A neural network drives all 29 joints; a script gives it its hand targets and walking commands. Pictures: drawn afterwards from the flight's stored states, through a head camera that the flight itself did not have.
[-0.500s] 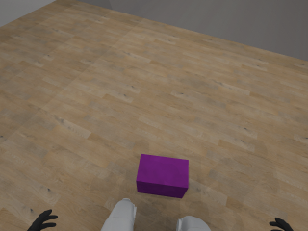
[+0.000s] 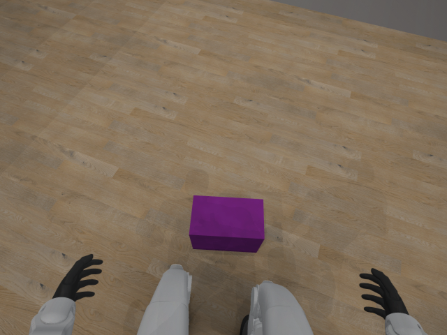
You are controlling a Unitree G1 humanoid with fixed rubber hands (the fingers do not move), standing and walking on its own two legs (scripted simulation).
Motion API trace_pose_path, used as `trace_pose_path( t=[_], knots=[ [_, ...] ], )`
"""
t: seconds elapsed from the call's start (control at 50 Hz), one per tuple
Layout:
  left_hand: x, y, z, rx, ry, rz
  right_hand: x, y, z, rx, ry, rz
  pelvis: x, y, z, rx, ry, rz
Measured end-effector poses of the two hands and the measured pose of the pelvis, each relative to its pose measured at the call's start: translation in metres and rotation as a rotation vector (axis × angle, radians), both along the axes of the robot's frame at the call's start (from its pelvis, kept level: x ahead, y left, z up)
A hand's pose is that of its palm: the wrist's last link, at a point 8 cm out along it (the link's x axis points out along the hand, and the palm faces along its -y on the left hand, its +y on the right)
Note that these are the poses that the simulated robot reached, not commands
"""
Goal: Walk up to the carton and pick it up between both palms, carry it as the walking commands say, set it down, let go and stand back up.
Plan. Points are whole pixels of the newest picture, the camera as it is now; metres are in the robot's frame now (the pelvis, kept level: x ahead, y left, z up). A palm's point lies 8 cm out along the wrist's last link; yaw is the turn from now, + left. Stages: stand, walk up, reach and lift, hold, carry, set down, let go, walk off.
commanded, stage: reach and lift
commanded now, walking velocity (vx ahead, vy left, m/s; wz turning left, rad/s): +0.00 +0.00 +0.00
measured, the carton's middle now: (226, 225) +0.47 -0.02 -0.59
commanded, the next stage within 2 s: none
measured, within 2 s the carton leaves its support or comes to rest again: neither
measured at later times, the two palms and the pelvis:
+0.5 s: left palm (101, 237) +0.29 +0.26 -0.12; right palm (345, 239) +0.29 -0.25 -0.10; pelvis -0.01 +0.01 -0.01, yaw -1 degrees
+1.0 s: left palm (129, 192) +0.42 +0.24 -0.16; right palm (320, 186) +0.42 -0.23 -0.13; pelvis -0.02 +0.04 -0.03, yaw -3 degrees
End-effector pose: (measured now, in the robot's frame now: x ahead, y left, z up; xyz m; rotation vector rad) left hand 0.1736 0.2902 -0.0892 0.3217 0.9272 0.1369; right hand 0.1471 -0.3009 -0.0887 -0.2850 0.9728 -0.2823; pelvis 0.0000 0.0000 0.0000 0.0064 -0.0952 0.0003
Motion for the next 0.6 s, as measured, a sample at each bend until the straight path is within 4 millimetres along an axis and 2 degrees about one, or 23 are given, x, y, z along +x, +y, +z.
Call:
trace_pose_path(
  t=[0.06, 0.14, 0.24, 0.3, 0.44, 0.6],
  knots=[
    [0.017, -0.002, 0.001, -0.012, -0.031, 0.007, 0.007, 0.011, -0.005, 0.023, 0.005, 0.006, -0.003, 0.001, 0.0, -0.001, -0.004, -0.001],
    [0.027, -0.004, 0.0, -0.025, -0.036, 0.018, 0.023, 0.02, -0.007, 0.036, 0.008, 0.02, -0.004, 0.002, 0.0, -0.003, 0.008, -0.003],
    [0.033, -0.007, -0.007, -0.044, -0.01, 0.025, 0.054, 0.027, -0.004, 0.04, -0.022, 0.041, -0.005, 0.004, -0.001, -0.005, 0.051, -0.005],
    [0.044, -0.012, -0.012, -0.059, -0.011, 0.026, 0.077, 0.033, -0.004, 0.043, -0.045, 0.056, -0.008, 0.006, -0.002, -0.007, 0.089, -0.006],
    [0.095, -0.023, -0.022, -0.075, -0.07, 0.008, 0.125, 0.045, -0.01, 0.052, -0.096, 0.074, -0.013, 0.011, -0.01, -0.013, 0.178, -0.012],
    [0.148, -0.029, -0.038, -0.088, -0.114, -0.012, 0.158, 0.056, -0.025, 0.057, -0.107, 0.068, -0.014, 0.019, -0.017, -0.024, 0.293, -0.018]
  ],
)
